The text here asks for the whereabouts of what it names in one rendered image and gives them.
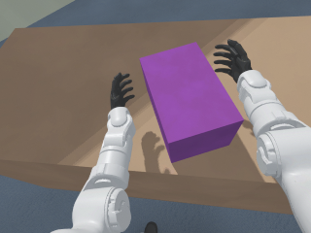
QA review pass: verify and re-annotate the robot left forearm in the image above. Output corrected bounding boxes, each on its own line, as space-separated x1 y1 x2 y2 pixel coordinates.
72 107 136 222

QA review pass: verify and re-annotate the right robot hand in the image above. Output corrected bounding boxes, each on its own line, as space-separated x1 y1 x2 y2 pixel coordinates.
213 39 253 83

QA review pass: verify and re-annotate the left robot hand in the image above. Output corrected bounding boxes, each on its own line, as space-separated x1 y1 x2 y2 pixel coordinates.
110 72 135 110

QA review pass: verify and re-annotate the pedestal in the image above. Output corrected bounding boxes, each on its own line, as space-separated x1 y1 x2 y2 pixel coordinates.
0 16 311 215

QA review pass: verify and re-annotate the left robot upper arm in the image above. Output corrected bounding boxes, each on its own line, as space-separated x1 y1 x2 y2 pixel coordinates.
51 186 131 233

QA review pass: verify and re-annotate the carton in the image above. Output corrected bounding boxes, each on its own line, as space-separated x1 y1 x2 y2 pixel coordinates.
139 42 244 163

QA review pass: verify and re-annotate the robot left foot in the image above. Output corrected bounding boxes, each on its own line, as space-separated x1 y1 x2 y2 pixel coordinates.
144 221 158 233

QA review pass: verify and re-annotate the right robot upper arm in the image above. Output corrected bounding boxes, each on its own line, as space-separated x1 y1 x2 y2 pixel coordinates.
257 127 311 233

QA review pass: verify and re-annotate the robot right forearm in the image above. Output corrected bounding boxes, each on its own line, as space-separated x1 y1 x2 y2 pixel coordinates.
236 70 311 139

